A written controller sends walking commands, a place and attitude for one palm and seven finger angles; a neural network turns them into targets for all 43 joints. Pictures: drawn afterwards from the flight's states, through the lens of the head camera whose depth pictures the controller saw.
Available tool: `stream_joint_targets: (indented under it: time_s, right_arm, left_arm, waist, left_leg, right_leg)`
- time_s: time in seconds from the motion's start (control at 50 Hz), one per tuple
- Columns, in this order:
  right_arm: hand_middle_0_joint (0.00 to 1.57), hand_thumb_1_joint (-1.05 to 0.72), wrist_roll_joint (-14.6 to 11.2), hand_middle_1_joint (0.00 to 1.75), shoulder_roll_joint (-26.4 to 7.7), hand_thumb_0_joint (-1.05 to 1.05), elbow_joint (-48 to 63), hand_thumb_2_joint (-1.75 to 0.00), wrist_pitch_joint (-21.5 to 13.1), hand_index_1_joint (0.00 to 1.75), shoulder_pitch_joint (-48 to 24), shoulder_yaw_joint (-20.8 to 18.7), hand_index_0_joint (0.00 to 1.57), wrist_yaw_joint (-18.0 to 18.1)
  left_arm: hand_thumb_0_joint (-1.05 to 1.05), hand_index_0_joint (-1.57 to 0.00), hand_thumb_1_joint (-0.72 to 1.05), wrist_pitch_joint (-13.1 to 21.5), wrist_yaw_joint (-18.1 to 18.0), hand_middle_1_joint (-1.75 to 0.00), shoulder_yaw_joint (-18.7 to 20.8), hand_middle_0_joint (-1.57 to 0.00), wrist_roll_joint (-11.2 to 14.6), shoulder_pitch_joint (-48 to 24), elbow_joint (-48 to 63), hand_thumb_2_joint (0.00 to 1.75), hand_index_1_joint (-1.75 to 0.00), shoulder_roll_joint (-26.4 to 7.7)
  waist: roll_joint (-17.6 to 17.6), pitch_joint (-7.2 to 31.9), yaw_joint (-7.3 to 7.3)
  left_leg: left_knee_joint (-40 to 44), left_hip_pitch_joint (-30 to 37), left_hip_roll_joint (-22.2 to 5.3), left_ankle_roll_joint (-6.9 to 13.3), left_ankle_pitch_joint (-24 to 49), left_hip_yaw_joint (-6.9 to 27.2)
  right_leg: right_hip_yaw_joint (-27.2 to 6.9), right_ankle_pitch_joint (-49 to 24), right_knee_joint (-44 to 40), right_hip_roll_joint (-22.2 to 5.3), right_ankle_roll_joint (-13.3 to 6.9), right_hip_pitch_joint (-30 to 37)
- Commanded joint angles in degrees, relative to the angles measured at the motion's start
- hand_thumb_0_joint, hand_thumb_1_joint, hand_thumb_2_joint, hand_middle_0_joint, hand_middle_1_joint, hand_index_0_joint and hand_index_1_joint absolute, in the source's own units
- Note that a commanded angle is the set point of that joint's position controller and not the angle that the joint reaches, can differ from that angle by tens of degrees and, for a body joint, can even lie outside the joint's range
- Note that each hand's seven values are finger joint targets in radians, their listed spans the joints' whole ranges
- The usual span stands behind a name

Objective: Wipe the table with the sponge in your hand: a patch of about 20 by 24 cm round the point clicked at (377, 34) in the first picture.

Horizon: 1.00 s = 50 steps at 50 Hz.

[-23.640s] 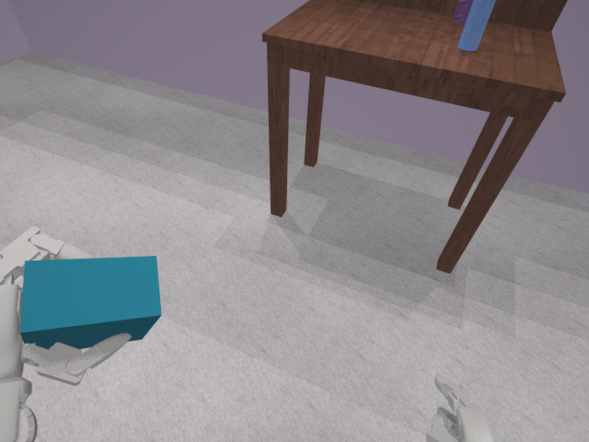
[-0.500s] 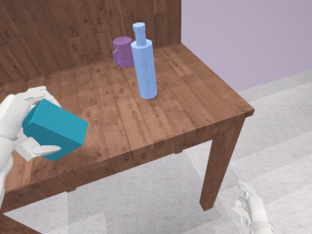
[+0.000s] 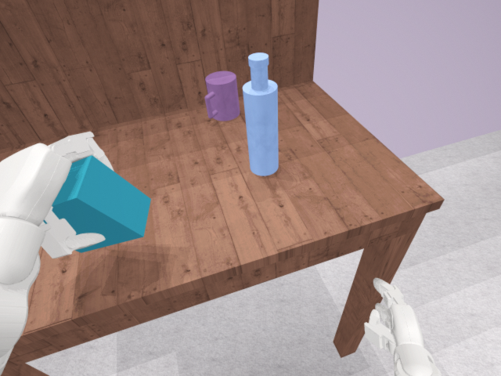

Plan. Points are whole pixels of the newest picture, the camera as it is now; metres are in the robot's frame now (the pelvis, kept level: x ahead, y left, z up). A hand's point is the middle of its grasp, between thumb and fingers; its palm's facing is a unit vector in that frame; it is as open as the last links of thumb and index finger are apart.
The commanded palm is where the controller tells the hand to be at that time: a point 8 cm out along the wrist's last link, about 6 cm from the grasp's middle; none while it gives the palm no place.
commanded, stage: turn the palm down, sponge in hand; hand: left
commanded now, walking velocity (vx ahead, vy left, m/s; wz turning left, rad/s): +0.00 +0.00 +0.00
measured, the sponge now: (95, 214) +0.24 +0.26 +0.18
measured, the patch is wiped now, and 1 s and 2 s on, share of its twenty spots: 0.00 0.00 0.00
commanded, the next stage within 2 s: move the sponge above the wiping area in 0.96 s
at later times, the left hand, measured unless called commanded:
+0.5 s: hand (33, 157) +0.24 +0.28 +0.28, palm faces +0.44 -0.07 -0.90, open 10.3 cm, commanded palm +0.18 +0.29 +0.32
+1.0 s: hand (48, 162) +0.23 +0.26 +0.29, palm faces +0.42 +0.00 -0.91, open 10.3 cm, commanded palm +0.17 +0.24 +0.32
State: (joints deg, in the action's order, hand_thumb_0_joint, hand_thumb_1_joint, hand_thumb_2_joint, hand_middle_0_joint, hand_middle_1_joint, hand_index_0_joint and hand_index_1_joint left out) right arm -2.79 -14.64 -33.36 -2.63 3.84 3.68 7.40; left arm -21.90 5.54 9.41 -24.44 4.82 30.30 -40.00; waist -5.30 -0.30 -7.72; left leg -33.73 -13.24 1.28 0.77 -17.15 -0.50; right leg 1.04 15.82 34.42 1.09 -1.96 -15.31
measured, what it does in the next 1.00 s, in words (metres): stands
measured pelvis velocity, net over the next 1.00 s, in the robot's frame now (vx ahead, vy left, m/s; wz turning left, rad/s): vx -0.03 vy -0.04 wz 0.00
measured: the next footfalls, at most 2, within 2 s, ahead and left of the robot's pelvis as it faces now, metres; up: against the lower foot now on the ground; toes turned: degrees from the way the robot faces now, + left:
none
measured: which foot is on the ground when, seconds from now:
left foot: down 0.00-1.00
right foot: down 0.00-1.00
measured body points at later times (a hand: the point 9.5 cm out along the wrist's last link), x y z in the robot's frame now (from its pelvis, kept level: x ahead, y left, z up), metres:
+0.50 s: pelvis -0.01 +0.01 +0.01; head -0.03 -0.04 +0.46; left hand +0.21 +0.28 +0.33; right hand +0.26 -0.16 -0.05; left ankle +0.01 +0.11 -0.73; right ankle +0.03 -0.10 -0.73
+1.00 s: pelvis -0.03 -0.04 +0.01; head -0.06 -0.11 +0.45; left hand +0.20 +0.25 +0.33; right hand +0.26 -0.21 -0.05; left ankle +0.01 +0.11 -0.73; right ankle +0.03 -0.10 -0.73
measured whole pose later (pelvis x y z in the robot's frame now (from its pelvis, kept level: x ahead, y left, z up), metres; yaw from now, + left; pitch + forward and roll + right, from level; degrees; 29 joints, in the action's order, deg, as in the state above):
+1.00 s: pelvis -0.03 -0.04 +0.01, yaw +0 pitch -5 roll +2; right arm -4.0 -15.8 -38.2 -0.3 -3.3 4.4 5.6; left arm -33.1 6.9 3.3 -42.2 -12.2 17.0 -39.6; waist -8.3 0.6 -9.4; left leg -27.3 -10.2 -0.8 -1.7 -11.7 0.5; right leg 2.0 11.3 29.4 3.2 -5.1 -13.0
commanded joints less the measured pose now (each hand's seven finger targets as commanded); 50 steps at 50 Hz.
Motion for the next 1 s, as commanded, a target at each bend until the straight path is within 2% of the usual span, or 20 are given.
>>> stream_joint_targets:
  time_s: [0.0, 0.08, 0.14, 0.18, 0.24, 0.3, 0.34, 0.36, 0.44, 0.48, 0.54, 0.56, 0.62, 0.66, 0.74, 0.82, 0.84, 0.9, 0.94, 0.98]
  right_arm:
    - [0.2, -0.9, 0.34, 0.3, -5.97, 0.0, 7.4, -0.9, -1.71, 0.3, -12.5, -1.53, 0.2, -0.89]
    - [0.2, -0.9, -0.8, 0.3, -5.7, 0.0, 7.74, -0.9, 0.12, 0.3, -14.25, -0.35, 0.2, -1.17]
    - [0.2, -0.9, -2.54, 0.3, -3.91, 0.0, 10.19, -0.9, -0.71, 0.3, -20.27, 0.83, 0.2, -1.15]
    - [0.2, -0.9, -2.15, 0.3, -4.27, 0.0, 10.0, -0.9, -0.9, 0.3, -17.48, 0.3, 0.2, -1.02]
    - [0.2, -0.9, -1.84, 0.3, -3.94, 0.0, 10.79, -0.9, -1.64, 0.3, -22.07, 0.63, 0.2, -0.9]
    - [0.2, -0.9, 0.2, 0.3, -5.06, 0.0, 9.42, -0.9, -1.28, 0.3, -20.15, 0.06, 0.2, -0.8]
    - [0.2, -0.9, 0.13, 0.3, -4.87, 0.0, 8.84, -0.9, -1.33, 0.3, -23.04, 0.55, 0.2, -0.88]
    - [0.2, -0.9, 0.59, 0.3, -4.7, 0.0, 8.14, -0.9, -1.05, 0.3, -21.0, 0.6, 0.2, -0.94]
    - [0.2, -0.9, -0.91, 0.3, -4.9, 0.0, 6.64, -0.9, 0.39, 0.3, -21.28, 0.46, 0.2, -1.72]
    - [0.2, -0.9, -1.3, 0.3, -5.16, 0.0, 6.59, -0.9, 1.33, 0.3, -17.82, 0.23, 0.2, -2.04]
    - [0.2, -0.9, -2.39, 0.3, -4.47, 0.0, 8.29, -0.9, 1.14, 0.3, -21.06, 0.57, 0.2, -2.58]
    - [0.2, -0.9, -2.56, 0.3, -4.72, 0.0, 8.35, -0.9, 1.21, 0.3, -19.26, 0.45, 0.2, -2.67]
    - [0.2, -0.9, -2.41, 0.3, -4.59, 0.0, 9.24, -0.9, 0.41, 0.3, -19.8, 0.07, 0.2, -2.19]
    - [0.2, -0.9, -1.81, 0.3, -4.43, 0.0, 9.8, -0.9, -1.21, 0.3, -21.85, 0.02, 0.2, -1.8]
    - [0.2, -0.9, -0.03, 0.3, -4.7, 0.0, 8.62, -0.9, -2.61, 0.3, -24.03, -0.23, 0.2, -0.76]
    - [0.2, -0.9, 0.55, 0.3, -4.8, 0.0, 5.39, -0.9, -1.64, 0.3, -21.02, -0.54, 0.2, -1.14]
    - [0.2, -0.9, -0.16, 0.3, -4.74, 0.0, 5.56, -0.9, -1.91, 0.3, -22.5, -0.85, 0.2, -1.07]
    - [0.2, -0.9, -0.84, 0.3, -4.94, 0.0, 4.77, -0.9, -0.86, 0.3, -20.8, -0.9, 0.2, -1.44]
    - [0.2, -0.9, -1.52, 0.3, -4.51, 0.0, 5.95, -0.9, -1.16, 0.3, -22.7, -0.87, 0.2, -1.47]
    - [0.2, -0.9, -1.64, 0.3, -4.77, 0.0, 6.7, -0.9, -0.67, 0.3, -20.16, -1.06, 0.2, -1.85]
  left_arm:
    - [0.0, -1.2, 0.1, -5.89, -6.16, -1.6, 13.95, -1.2, -6.47, -22.63, 4.12, 1.3, -1.6, -16.46]
    - [0.0, -1.2, 0.1, -10.55, -1.82, -1.6, 8.82, -1.2, -8.78, -22.21, -0.54, 1.3, -1.6, -13.58]
    - [0.0, -1.2, 0.1, -12.45, 1.29, -1.6, 1.5, -1.2, -10.36, -25.64, 2.98, 1.3, -1.6, -7.93]
    - [0.0, -1.2, 0.1, -12.07, 2.21, -1.6, -1.22, -1.2, -11.23, -25.4, 4.27, 1.3, -1.6, -6.68]
    - [0.0, -1.2, 0.1, -12.36, 1.72, -1.6, 1.17, -1.2, -15.21, -29.89, 11.2, 1.3, -1.6, -11.04]
    - [0.0, -1.2, 0.1, -11.46, -0.01, -1.6, 5.11, -1.2, -19.22, -33.36, 15.57, 1.3, -1.6, -16.93]
    - [0.0, -1.2, 0.1, -12.52, -1.47, -1.6, 9.67, -1.2, -21.15, -36.02, 14.72, 1.3, -1.6, -21.69]
    - [0.0, -1.2, 0.1, -12.49, -1.83, -1.6, 7.89, -1.2, -20.99, -36.82, 12.54, 1.3, -1.6, -19.19]
    - [0.0, -1.2, 0.1, -14.3, -1.19, -1.6, 6.43, -1.2, -19.81, -31.84, -0.01, 1.3, -1.6, -15.55]
    - [0.0, -1.2, 0.1, -14.18, 0.07, -1.6, 3.92, -1.2, -18.93, -28.51, -2.87, 1.3, -1.6, -12.34]
    - [0.0, -1.2, 0.1, -14.82, 1.67, -1.6, 0.7, -1.2, -18.27, -23.9, -4.14, 1.3, -1.6, -7.99]
    - [0.0, -1.2, 0.1, -14.2, 1.94, -1.6, -1.51, -1.2, -17.48, -23.77, -2.83, 1.3, -1.6, -5.69]
    - [0.0, -1.2, 0.1, -12.87, 1.87, -1.6, -2.4, -1.2, -17.65, -24.29, 2.92, 1.3, -1.6, -6.37]
    - [0.0, -1.2, 0.1, -11.88, 0.65, -1.6, -0.32, -1.2, -18.94, -28.2, 8.47, 1.3, -1.6, -9.54]
    - [0.0, -1.2, 0.1, -10.63, -2.17, -1.6, 7.91, -1.2, -22.82, -34.84, 13.9, 1.3, -1.6, -21.86]
    - [0.0, -1.2, 0.1, -10.35, -3.43, -1.6, 5.86, -1.2, -23.11, -35.78, 1.85, 1.3, -1.6, -18.82]
    - [0.0, -1.2, 0.1, -10.87, -3.02, -1.6, 6.46, -1.2, -22.59, -35.38, -0.93, 1.3, -1.6, -18.81]
    - [0.0, -1.2, 0.1, -10.73, -1.08, -1.6, 2.55, -1.2, -20.01, -33.33, -7.59, 1.3, -1.6, -13.49]
    - [0.0, -1.2, 0.1, -11.19, 0.81, -1.6, 1.51, -1.2, -18.8, -28.2, -10.44, 1.3, -1.6, -10.89]
    - [0.0, -1.2, 0.1, -10.75, 2.11, -1.6, -0.91, -1.2, -17.9, -24.99, -8.85, 1.3, -1.6, -8.14]
  waist:
    - [-4.68, 11.18, -1.14]
    - [2.67, 10.23, -0.42]
    - [-2.11, 10.1, -0.22]
    - [-1.84, 10.16, -0.06]
    - [-3.91, 14.71, -1.27]
    - [-7.93, 19.07, -2.63]
    - [-7.42, 18.05, -3.53]
    - [-5.35, 16.82, -3.19]
    - [0.73, 9.33, -2.59]
    - [4.08, 8.99, -1.79]
    - [2.81, 8.21, -1.48]
    - [3.91, 9.19, -0.85]
    - [2.64, 11.89, -0.54]
    - [0.08, 16.22, -1.24]
    - [-3.44, 18.83, -2.82]
    - [1.32, 12.03, -2.3]
    - [2.94, 10.58, -2.41]
    - [5.22, 7.94, -1.46]
    - [6.8, 6.44, -1.35]
    - [7.39, 7.63, -0.89]
  left_leg:
    - [9.59, 1.45, -3.35, -1.39, 15.45, 4.66]
    - [11.4, 1.88, -3.34, -0.71, 13.02, 4.37]
    - [13.24, 3.41, -2.94, -0.77, 9.58, 5.86]
    - [14.36, 3.47, -3.21, -0.44, 6.62, 6.61]
    - [15.58, 3.67, -3.09, 0.21, 3.7, 7.81]
    - [15.47, 4.52, -2.98, 0.19, 10.42, 8.54]
    - [15.93, 3.11, -2.8, 0.24, 9.94, 9.16]
    - [15.44, 3.11, -2.37, -0.08, 12.11, 8.22]
    - [14.39, 3.49, -1.91, -0.71, 11.51, 6.41]
    - [13.92, 3.06, -2.21, -0.64, 11.67, 5.12]
    - [13.17, 2.28, -1.79, -0.38, 8.72, 4.37]
    - [13.3, 2.18, -1.91, -0.2, 7.61, 4.18]
    - [11.94, 3.62, -1.09, 0.45, 6.29, 3.63]
    - [10.46, 4.28, -0.33, 0.59, 7.63, 3.46]
    - [8.38, 6.17, 0.99, 0.24, 10.95, 4.13]
    - [8.27, 4.78, 0.54, -0.24, 12.19, 3.65]
    - [7.72, 4.43, 0.42, -0.33, 10.65, 3.9]
    - [7.83, 2.91, -0.23, -0.34, 8.93, 3.05]
    - [6.62, 1.39, -0.35, -0.48, 7.95, 2.73]
    - [6.01, 1.02, -0.65, -0.19, 8.0, 2.2]
  right_leg:
    - [-1.91, -8.54, -6.85, -2.79, -0.63, 5.97]
    - [-0.64, -8.44, -8.75, -2.16, -0.26, 6.03]
    - [-0.67, -7.76, -8.32, -1.62, -0.88, 5.42]
    - [0.17, -6.58, -8.52, -1.84, -0.48, 5.37]
    - [-2.05, -5.98, -6.63, -0.55, -1.31, 9.13]
    - [-2.49, -8.91, -5.32, -0.47, -2.06, 13.1]
    - [-5.45, -8.09, -5.11, 0.85, -2.95, 14.41]
    - [-3.69, -7.98, -6.11, -0.18, -2.83, 13.31]
    - [-5.78, -5.34, -11.21, -0.37, -3.26, 7.76]
    - [-3.21, -6.04, -11.68, -1.32, -1.97, 7.08]
    - [-4.32, -5.15, -12.39, -1.41, -1.92, 6.05]
    - [-2.31, -4.95, -12.2, -1.98, -1.11, 6.28]
    - [-3.37, -2.81, -12.42, -2.45, -0.65, 6.43]
    - [-5.53, -1.23, -11.48, -2.75, -1.4, 8.59]
    - [-12.94, 2.42, -12.52, -2.59, -3.09, 9.24]
    - [-12.85, 2.84, -14.59, -3.54, -2.76, 5.97]
    - [-16.15, 5.47, -16.14, -3.36, -3.38, 5.26]
    - [-12.82, 5.17, -16.65, -4.63, -1.34, 4.39]
    - [-15.7, 8.19, -18.1, -5.23, -1.28, 3.84]
    - [-13.03, 7.08, -17.16, -5.95, -0.27, 4.41]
